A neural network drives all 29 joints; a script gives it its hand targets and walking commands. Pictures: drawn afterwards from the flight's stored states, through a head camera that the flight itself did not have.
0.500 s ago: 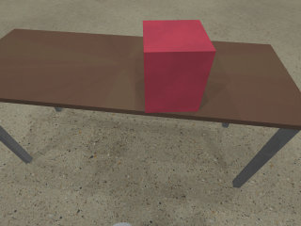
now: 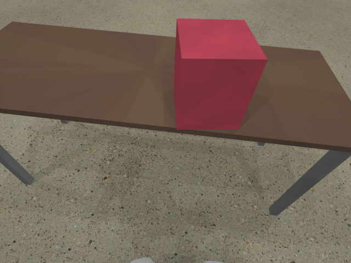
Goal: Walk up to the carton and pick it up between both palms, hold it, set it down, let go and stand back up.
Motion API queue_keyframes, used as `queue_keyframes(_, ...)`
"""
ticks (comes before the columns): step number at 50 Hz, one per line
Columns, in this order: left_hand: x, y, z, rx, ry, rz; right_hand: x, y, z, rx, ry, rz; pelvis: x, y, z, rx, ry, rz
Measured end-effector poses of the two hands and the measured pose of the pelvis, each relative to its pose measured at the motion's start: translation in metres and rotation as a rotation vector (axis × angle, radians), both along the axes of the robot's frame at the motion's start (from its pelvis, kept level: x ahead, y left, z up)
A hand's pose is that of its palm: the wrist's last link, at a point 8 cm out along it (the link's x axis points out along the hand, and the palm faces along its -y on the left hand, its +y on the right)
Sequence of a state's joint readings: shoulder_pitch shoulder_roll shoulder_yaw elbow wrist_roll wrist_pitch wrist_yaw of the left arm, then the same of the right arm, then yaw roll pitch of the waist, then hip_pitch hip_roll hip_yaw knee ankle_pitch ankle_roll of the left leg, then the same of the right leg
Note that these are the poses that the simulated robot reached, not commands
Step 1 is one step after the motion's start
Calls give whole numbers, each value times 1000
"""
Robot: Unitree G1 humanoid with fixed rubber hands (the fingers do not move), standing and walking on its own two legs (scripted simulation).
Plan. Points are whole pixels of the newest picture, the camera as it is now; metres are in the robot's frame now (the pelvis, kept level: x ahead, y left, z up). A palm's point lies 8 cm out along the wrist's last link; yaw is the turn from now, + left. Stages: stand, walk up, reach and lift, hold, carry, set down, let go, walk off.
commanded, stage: walk up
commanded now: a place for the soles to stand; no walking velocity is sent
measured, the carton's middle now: (209, 76) +0.62 -0.07 +0.08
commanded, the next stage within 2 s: none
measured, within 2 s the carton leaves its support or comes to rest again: neither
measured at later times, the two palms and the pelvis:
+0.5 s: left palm out of the picture +0.08 +0.29 -0.10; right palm out of the picture +0.07 -0.31 -0.11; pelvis +0.01 -0.01 +0.00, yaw -1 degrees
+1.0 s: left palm out of the picture +0.10 +0.29 -0.10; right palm out of the picture +0.09 -0.31 -0.11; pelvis +0.02 -0.01 +0.00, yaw -1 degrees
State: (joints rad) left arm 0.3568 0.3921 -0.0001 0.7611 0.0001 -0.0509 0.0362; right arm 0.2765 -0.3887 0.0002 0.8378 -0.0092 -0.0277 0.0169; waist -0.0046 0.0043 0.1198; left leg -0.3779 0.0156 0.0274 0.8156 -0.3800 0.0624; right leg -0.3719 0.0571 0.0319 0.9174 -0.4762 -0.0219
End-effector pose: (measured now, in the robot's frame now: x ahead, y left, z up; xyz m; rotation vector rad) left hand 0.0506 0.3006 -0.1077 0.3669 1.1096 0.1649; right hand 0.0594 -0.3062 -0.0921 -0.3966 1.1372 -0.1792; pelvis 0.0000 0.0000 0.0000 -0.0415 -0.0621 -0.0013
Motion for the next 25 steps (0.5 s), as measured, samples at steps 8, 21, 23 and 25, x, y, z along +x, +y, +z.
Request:
queue_keyframes(8,1,-16,8,33,-15,3,12,-14,-16,41,-12,-10,1,-18,-4,24,-24,-2)
queue_keyframes(21,28,-6,6,18,-18,-26,6,-4,-16,28,39,-37,11,-4,-2,17,5,-20)
queue_keyframes(23,30,-8,6,19,-16,-27,9,-6,-17,31,36,-35,13,-6,-2,19,6,-20)
queue_keyframes(25,31,-9,6,18,-15,-28,14,-6,-17,31,30,-33,14,-7,-2,20,8,-21)
